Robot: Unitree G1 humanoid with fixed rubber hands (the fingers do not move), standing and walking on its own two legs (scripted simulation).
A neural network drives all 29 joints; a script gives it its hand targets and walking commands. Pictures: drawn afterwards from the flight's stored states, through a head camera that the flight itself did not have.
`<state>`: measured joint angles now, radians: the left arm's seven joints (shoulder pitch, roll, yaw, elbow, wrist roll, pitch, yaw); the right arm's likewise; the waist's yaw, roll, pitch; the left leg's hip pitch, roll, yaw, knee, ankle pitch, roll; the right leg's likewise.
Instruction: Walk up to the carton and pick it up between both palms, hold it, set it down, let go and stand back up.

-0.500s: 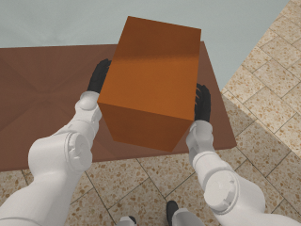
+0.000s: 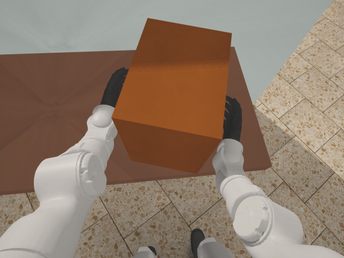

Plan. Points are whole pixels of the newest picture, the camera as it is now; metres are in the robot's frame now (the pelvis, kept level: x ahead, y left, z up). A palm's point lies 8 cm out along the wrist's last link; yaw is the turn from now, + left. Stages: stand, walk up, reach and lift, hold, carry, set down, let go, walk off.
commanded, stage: reach and lift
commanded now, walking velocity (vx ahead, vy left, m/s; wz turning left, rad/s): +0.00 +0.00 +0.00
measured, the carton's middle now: (175, 105) +0.49 -0.02 -0.03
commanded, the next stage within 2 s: none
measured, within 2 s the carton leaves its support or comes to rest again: leaves its support in 0.98 s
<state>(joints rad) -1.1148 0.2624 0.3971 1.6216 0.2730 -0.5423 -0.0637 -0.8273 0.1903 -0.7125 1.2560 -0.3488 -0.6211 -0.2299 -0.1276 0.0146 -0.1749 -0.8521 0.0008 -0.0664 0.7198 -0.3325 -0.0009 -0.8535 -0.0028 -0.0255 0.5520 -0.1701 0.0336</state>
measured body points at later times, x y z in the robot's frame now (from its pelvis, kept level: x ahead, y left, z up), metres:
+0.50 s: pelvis -0.02 +0.00 +0.00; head +0.12 +0.03 +0.43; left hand +0.46 +0.13 +0.02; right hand +0.38 -0.15 -0.01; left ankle -0.03 +0.10 -0.71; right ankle +0.03 -0.15 -0.71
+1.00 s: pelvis -0.02 +0.00 +0.00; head +0.08 +0.01 +0.44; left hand +0.45 +0.13 +0.03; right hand +0.38 -0.16 +0.00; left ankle -0.03 +0.10 -0.71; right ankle +0.03 -0.15 -0.71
